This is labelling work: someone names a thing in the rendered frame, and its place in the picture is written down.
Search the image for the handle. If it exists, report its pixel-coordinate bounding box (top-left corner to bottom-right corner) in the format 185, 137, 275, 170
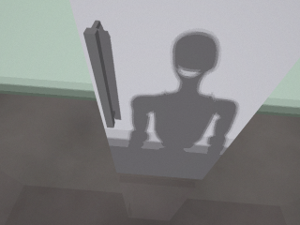
83, 20, 115, 128

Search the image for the fridge door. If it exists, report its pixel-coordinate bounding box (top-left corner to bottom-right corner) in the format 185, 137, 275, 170
69, 0, 300, 180

